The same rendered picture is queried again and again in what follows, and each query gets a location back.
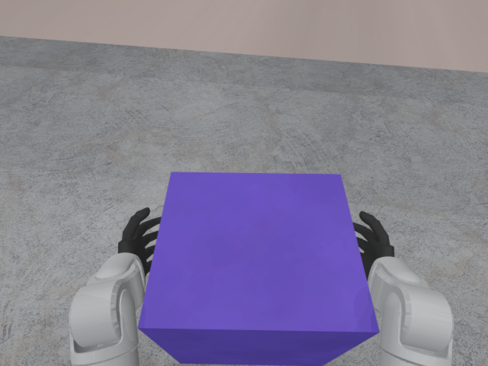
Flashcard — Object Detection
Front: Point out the robot left hand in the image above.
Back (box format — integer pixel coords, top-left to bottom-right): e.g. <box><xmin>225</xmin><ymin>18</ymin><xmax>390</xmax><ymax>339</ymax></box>
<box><xmin>118</xmin><ymin>207</ymin><xmax>162</xmax><ymax>277</ymax></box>

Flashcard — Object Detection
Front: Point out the right robot forearm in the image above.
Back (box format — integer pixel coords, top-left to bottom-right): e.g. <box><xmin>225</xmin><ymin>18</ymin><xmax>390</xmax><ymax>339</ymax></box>
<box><xmin>368</xmin><ymin>256</ymin><xmax>454</xmax><ymax>366</ymax></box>

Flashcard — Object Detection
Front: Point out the left robot forearm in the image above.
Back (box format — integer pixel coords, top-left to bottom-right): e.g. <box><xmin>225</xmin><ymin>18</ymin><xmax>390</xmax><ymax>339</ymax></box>
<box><xmin>69</xmin><ymin>252</ymin><xmax>146</xmax><ymax>366</ymax></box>

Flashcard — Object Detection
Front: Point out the robot right hand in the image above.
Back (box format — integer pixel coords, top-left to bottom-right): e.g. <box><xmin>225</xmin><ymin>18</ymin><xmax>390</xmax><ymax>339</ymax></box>
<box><xmin>353</xmin><ymin>211</ymin><xmax>394</xmax><ymax>281</ymax></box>

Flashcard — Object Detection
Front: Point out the carton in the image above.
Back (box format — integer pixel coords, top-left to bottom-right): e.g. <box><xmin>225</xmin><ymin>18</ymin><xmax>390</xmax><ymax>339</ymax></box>
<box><xmin>138</xmin><ymin>172</ymin><xmax>380</xmax><ymax>366</ymax></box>

